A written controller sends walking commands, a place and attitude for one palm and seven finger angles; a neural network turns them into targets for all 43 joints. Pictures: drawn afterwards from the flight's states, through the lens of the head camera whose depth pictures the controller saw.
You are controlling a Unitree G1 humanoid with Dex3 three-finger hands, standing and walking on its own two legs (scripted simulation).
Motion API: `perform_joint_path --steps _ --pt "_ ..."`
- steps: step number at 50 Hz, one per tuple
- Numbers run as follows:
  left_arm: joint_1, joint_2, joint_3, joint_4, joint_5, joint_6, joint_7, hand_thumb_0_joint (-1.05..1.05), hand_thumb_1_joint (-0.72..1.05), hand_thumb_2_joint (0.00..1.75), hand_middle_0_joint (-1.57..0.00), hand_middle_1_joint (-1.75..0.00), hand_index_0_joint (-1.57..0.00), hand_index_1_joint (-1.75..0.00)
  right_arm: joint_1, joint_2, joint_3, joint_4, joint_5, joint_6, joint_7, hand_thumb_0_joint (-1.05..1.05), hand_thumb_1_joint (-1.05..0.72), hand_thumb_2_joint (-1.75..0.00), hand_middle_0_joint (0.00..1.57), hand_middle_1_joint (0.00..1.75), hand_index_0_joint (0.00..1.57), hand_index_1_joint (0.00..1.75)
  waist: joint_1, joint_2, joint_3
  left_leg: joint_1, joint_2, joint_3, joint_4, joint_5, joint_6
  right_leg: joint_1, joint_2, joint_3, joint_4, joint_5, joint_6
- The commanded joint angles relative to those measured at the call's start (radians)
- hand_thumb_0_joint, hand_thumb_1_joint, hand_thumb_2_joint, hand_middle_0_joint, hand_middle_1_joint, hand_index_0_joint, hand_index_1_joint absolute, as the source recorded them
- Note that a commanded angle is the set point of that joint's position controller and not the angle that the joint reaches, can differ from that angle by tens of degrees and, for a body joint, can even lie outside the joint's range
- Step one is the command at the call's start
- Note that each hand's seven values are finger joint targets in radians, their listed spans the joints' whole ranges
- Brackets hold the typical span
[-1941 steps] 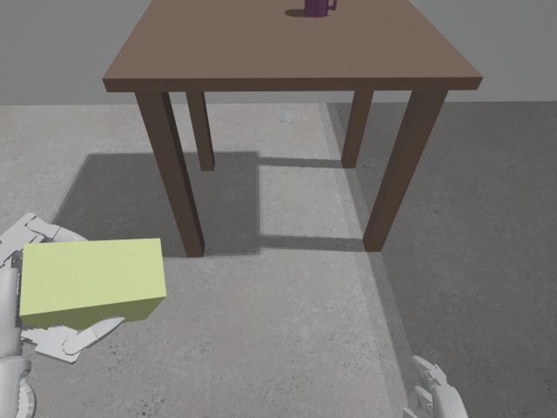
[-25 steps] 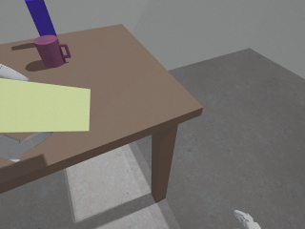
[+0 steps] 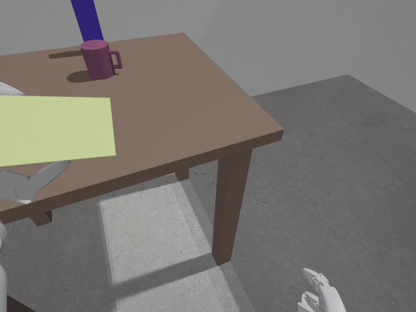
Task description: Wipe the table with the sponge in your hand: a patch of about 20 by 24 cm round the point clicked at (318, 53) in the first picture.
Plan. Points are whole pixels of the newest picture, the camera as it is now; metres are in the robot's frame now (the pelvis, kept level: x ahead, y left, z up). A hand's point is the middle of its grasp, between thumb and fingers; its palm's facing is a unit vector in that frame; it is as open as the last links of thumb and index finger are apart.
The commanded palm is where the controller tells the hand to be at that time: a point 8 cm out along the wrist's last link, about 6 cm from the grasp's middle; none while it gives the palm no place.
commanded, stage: step back with the hand held close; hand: left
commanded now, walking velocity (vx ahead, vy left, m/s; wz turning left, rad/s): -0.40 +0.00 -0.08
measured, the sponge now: (68, 132) +0.25 +0.20 +0.28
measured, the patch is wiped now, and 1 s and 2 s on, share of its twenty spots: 0.90 0.90 0.90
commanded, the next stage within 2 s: stop stepping back and stand still in 0.30 s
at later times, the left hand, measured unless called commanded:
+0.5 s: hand out of the picture +0.08 +0.18 +0.29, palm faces +0.40 -0.83 -0.39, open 10.6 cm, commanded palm +0.02 +0.26 +0.31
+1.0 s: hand out of the picture -0.03 +0.19 +0.30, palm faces +0.49 -0.81 -0.32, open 10.6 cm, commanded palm -0.08 +0.25 +0.31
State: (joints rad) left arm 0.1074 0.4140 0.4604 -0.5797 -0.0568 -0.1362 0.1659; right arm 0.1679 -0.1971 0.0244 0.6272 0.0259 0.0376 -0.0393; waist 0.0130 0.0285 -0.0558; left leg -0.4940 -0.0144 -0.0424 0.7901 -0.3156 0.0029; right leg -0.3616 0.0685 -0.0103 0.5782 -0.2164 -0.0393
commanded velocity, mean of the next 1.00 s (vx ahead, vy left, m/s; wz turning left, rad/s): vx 0.01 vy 0.03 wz -0.03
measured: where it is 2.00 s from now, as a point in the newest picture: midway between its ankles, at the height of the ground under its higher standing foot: outside the picture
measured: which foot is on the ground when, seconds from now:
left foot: up 0.00-0.08, down 0.10-0.34, up 0.36-0.60, down 0.62-0.84, up 0.86-1.00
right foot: down 0.00-0.12, up 0.14-0.32, down 0.34-0.64, up 0.66-0.82, down 0.84-1.00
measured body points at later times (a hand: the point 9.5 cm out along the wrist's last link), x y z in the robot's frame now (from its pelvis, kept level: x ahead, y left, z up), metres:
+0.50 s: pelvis -0.15 -0.01 +0.01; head -0.13 -0.01 +0.46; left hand +0.06 +0.23 +0.31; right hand +0.02 -0.24 -0.07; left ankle -0.13 +0.13 -0.67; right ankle -0.11 -0.10 -0.72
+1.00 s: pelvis -0.24 -0.03 +0.01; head -0.27 -0.05 +0.46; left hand -0.06 +0.23 +0.32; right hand -0.10 -0.25 -0.10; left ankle -0.22 +0.12 -0.67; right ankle -0.20 -0.09 -0.72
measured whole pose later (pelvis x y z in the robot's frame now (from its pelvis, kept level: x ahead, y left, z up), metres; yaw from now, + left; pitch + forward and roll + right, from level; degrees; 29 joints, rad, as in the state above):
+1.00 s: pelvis -0.24 -0.03 +0.01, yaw +1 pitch -2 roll +2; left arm 0.20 0.42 0.45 -0.61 -0.06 -0.16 0.12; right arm 0.24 -0.19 0.02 0.69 0.01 -0.05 -0.04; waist -0.01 0.00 -0.03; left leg -0.46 0.03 0.01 0.96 -0.35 0.01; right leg -0.29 0.04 -0.04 0.56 -0.24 -0.09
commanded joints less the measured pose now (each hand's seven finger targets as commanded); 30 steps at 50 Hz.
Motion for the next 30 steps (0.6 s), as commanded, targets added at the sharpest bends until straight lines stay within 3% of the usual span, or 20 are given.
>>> perform_joint_path --steps 1,3,4,5,6,7,9,11,15,16,17,18,19,20,22,25,27,28,29,30 --pt "-0.097 0.259 0.093 -0.306 0.000 -0.045 -0.008 0.00 0.10 1.30 -1.20 -1.60 -1.20 -1.60 -0.125 -0.096 -0.030 -0.173 -0.008 -0.021 -0.009 0.00 -0.90 -0.90 0.20 0.30 0.20 0.30 -0.010 -0.111 -0.055 0.113 0.088 -0.028 0.034 -0.062 0.005 -0.051 -0.363 0.267 -0.209 0.282 -0.111" --pt "-0.071 0.285 0.134 -0.358 -0.008 -0.051 0.004 0.00 0.10 1.30 -1.20 -1.60 -1.20 -1.60 -0.121 -0.111 -0.039 -0.174 -0.015 -0.016 -0.024 0.00 -0.90 -0.90 0.20 0.30 0.20 0.30 -0.011 -0.023 -0.104 0.149 0.102 -0.029 -0.227 0.051 0.013 0.020 -0.298 0.229 -0.103 0.365 -0.063" --pt "-0.065 0.302 0.161 -0.361 -0.008 -0.054 0.007 0.00 0.10 1.30 -1.20 -1.60 -1.20 -1.60 -0.125 -0.140 -0.056 -0.179 -0.021 -0.017 -0.036 0.00 -0.90 -0.90 0.20 0.30 0.20 0.30 -0.006 0.092 -0.115 0.171 0.163 -0.104 -0.324 0.171 0.036 -0.007 -0.211 0.175 -0.024 0.321 -0.015" --pt "-0.054 0.289 0.166 -0.426 -0.011 -0.070 0.011 0.00 0.10 1.30 -1.20 -1.60 -1.20 -1.60 -0.136 -0.138 -0.058 -0.188 -0.020 -0.028 -0.037 0.00 -0.90 -0.90 0.20 0.30 0.20 0.30 0.010 0.198 -0.188 0.178 0.258 -0.172 -0.367 0.319 0.063 0.054 -0.107 0.088 0.051 0.205 0.036" --pt "-0.040 0.293 0.190 -0.414 -0.017 -0.068 0.014 0.00 0.10 1.30 -1.20 -1.60 -1.20 -1.60 -0.107 -0.132 -0.067 -0.187 -0.013 -0.043 -0.033 0.00 -0.90 -0.90 0.20 0.30 0.20 0.30 0.007 0.178 -0.252 0.194 0.292 -0.156 -0.369 0.433 0.072 0.085 -0.059 0.047 0.127 0.061 0.056" --pt "-0.036 0.278 0.193 -0.401 -0.016 -0.069 0.014 0.00 0.10 1.30 -1.20 -1.60 -1.20 -1.60 -0.067 -0.119 -0.067 -0.193 -0.020 -0.059 -0.031 0.00 -0.90 -0.90 0.20 0.30 0.20 0.30 -0.006 0.208 -0.283 0.211 0.279 -0.134 -0.361 0.572 0.078 0.065 -0.048 0.035 0.226 -0.039 0.055" --pt "-0.087 0.253 0.173 -0.386 -0.024 -0.069 0.011 0.00 0.10 1.30 -1.20 -1.60 -1.20 -1.60 -0.059 -0.117 -0.075 -0.169 -0.033 -0.088 -0.019 0.00 -0.90 -0.90 0.20 0.30 0.20 0.30 -0.014 0.264 -0.248 0.245 0.326 -0.166 -0.383 0.708 0.118 -0.022 -0.021 0.060 0.390 -0.258 0.062" --pt "-0.094 0.217 0.142 -0.281 -0.017 -0.055 0.007 0.00 0.10 1.30 -1.20 -1.60 -1.20 -1.60 -0.055 -0.120 -0.080 -0.130 -0.024 -0.105 -0.002 0.00 -0.90 -0.90 0.20 0.30 0.20 0.30 -0.011 0.199 -0.201 0.337 0.318 -0.119 -0.348 0.792 0.110 -0.061 -0.019 0.057 0.314 -0.269 0.063" --pt "-0.145 0.196 0.078 -0.243 -0.013 -0.041 -0.013 0.00 0.10 1.30 -1.20 -1.60 -1.20 -1.60 -0.122 -0.135 -0.061 -0.149 -0.014 -0.109 0.008 0.00 -0.90 -0.90 0.20 0.30 0.20 0.30 0.002 0.147 -0.143 0.257 0.275 -0.090 -0.301 0.547 0.050 0.103 -0.050 0.063 -0.063 -0.054 0.048" --pt "-0.152 0.222 0.088 -0.257 -0.008 -0.043 -0.019 0.00 0.10 1.30 -1.20 -1.60 -1.20 -1.60 -0.137 -0.137 -0.056 -0.163 -0.013 -0.104 0.008 0.00 -0.90 -0.90 0.20 0.30 0.20 0.30 0.009 0.020 -0.120 0.200 0.215 -0.056 -0.201 0.391 0.014 0.115 -0.112 0.127 -0.210 0.146 0.022" --pt "-0.164 0.265 0.097 -0.257 -0.006 -0.044 -0.022 0.00 0.10 1.30 -1.20 -1.60 -1.20 -1.60 -0.154 -0.114 -0.045 -0.181 -0.007 -0.092 0.006 0.00 -0.90 -0.90 0.20 0.30 0.20 0.30 0.000 -0.187 -0.099 0.098 0.089 0.048 -0.033 0.097 -0.043 0.109 -0.282 0.329 -0.273 0.462 -0.046" --pt "-0.141 0.261 0.085 -0.279 -0.008 -0.045 -0.021 0.00 0.10 1.30 -1.20 -1.60 -1.20 -1.60 -0.160 -0.109 -0.061 -0.175 0.009 -0.089 0.002 0.00 -0.90 -0.90 0.20 0.30 0.20 0.30 0.011 -0.248 -0.124 0.026 0.040 0.014 0.183 -0.138 -0.049 0.099 -0.389 0.399 -0.273 0.666 -0.055" --pt "-0.098 0.293 0.125 -0.312 -0.008 -0.039 -0.016 0.00 0.10 1.30 -1.20 -1.60 -1.20 -1.60 -0.170 -0.109 -0.070 -0.182 0.004 -0.087 0.000 0.00 -0.90 -0.90 0.20 0.30 0.20 0.30 0.010 -0.205 -0.160 -0.001 0.036 -0.047 0.299 -0.167 -0.046 0.107 -0.392 0.378 -0.246 0.742 -0.043" --pt "-0.028 0.296 0.143 -0.328 -0.008 -0.034 -0.019 0.00 0.10 1.30 -1.20 -1.60 -1.20 -1.60 -0.144 -0.080 -0.053 -0.187 -0.002 -0.076 -0.003 0.00 -0.90 -0.90 0.20 0.30 0.20 0.30 0.003 -0.154 -0.163 -0.037 0.065 -0.064 0.326 -0.138 -0.041 0.159 -0.391 0.329 -0.189 0.747 -0.086" --pt "0.061 0.280 0.186 -0.301 -0.013 -0.035 -0.012 0.00 0.10 1.30 -1.20 -1.60 -1.20 -1.60 -0.111 -0.063 -0.040 -0.195 -0.004 -0.044 -0.008 0.00 -0.90 -0.90 0.20 0.30 0.20 0.30 -0.009 -0.078 -0.189 0.012 0.073 -0.022 0.242 -0.075 -0.032 0.165 -0.341 0.261 -0.153 0.581 -0.097" --pt "0.079 0.298 0.226 -0.272 -0.027 -0.035 0.008 0.00 0.10 1.30 -1.20 -1.60 -1.20 -1.60 -0.088 -0.087 -0.047 -0.203 -0.003 -0.026 -0.025 0.00 -0.90 -0.90 0.20 0.30 0.20 0.30 -0.003 -0.103 -0.181 0.152 0.048 0.040 0.026 -0.094 -0.005 0.091 -0.306 0.271 -0.229 0.153 -0.079" --pt "0.050 0.293 0.215 -0.261 -0.031 -0.035 0.021 0.00 0.10 1.30 -1.20 -1.60 -1.20 -1.60 -0.064 -0.117 -0.050 -0.196 -0.006 -0.029 -0.032 0.00 -0.90 -0.90 0.20 0.30 0.20 0.30 -0.019 -0.123 -0.164 0.268 0.032 0.074 -0.177 -0.082 0.015 0.033 -0.273 0.274 -0.292 -0.146 -0.049" --pt "0.042 0.293 0.209 -0.251 -0.032 -0.039 0.024 0.00 0.10 1.30 -1.20 -1.60 -1.20 -1.60 -0.057 -0.135 -0.055 -0.189 -0.010 -0.035 -0.035 0.00 -0.90 -0.90 0.20 0.30 0.20 0.30 -0.024 -0.107 -0.138 0.301 0.047 0.057 -0.286 -0.101 0.033 0.012 -0.235 0.251 -0.299 -0.263 -0.027" --pt "0.041 0.287 0.201 -0.235 -0.034 -0.045 0.024 0.00 0.10 1.30 -1.20 -1.60 -1.20 -1.60 -0.062 -0.157 -0.062 -0.196 -0.013 -0.044 -0.041 0.00 -0.90 -0.90 0.20 0.30 0.20 0.30 -0.020 -0.039 -0.115 0.297 0.094 -0.007 -0.383 -0.162 0.062 0.005 -0.175 0.213 -0.258 -0.312 -0.004" --pt "0.038 0.267 0.183 -0.230 -0.029 -0.054 0.016 0.00 0.10 1.30 -1.20 -1.60 -1.20 -1.60 -0.051 -0.177 -0.063 -0.198 -0.010 -0.055 -0.039 0.00 -0.90 -0.90 0.20 0.30 0.20 0.30 -0.015 0.085 -0.098 0.271 0.158 -0.109 -0.457 -0.239 0.098 0.008 -0.096 0.159 -0.159 -0.262 0.023"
